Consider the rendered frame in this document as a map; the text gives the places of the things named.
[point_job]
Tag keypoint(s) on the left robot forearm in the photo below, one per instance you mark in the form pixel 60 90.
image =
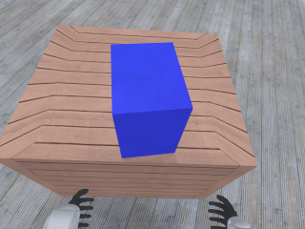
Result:
pixel 66 217

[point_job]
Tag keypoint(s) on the robot right hand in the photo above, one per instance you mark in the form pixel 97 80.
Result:
pixel 228 212

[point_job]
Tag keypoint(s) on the pedestal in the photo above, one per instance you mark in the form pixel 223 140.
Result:
pixel 62 134

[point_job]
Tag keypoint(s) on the right robot forearm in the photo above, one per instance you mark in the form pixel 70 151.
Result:
pixel 238 223

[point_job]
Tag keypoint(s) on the carton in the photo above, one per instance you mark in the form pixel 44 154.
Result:
pixel 151 104

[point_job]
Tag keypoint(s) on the robot left hand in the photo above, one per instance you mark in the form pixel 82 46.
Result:
pixel 76 200

